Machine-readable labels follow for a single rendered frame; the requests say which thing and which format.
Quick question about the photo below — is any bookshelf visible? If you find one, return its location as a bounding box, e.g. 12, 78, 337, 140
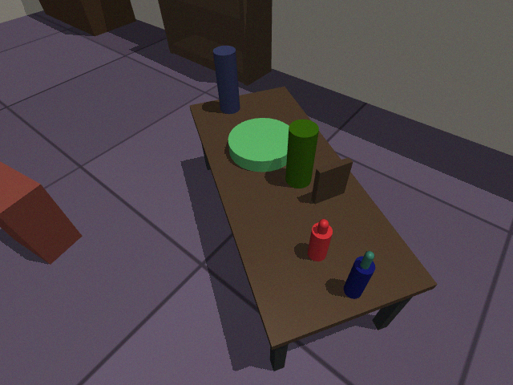
158, 0, 272, 86

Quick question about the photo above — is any coffee table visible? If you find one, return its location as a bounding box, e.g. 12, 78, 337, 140
189, 87, 437, 371

